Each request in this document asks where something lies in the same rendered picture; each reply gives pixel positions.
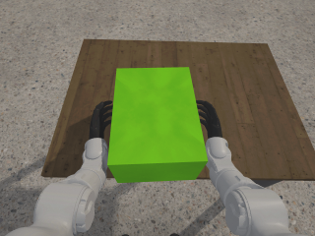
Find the right robot hand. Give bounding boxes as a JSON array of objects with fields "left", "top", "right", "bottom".
[{"left": 196, "top": 100, "right": 222, "bottom": 139}]

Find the table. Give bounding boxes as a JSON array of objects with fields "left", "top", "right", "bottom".
[{"left": 40, "top": 38, "right": 315, "bottom": 188}]

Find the left robot upper arm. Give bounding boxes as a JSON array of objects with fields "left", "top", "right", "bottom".
[{"left": 5, "top": 182, "right": 95, "bottom": 236}]

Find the left robot forearm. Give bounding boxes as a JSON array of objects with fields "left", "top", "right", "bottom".
[{"left": 32, "top": 138, "right": 108, "bottom": 221}]

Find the right robot upper arm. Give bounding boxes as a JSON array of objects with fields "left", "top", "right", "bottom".
[{"left": 225, "top": 189, "right": 307, "bottom": 236}]

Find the left robot hand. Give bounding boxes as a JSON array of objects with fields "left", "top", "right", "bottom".
[{"left": 89, "top": 100, "right": 113, "bottom": 140}]

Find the right robot forearm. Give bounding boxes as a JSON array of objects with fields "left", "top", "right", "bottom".
[{"left": 205, "top": 137, "right": 289, "bottom": 225}]

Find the carton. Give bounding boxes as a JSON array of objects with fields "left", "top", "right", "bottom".
[{"left": 107, "top": 67, "right": 208, "bottom": 183}]

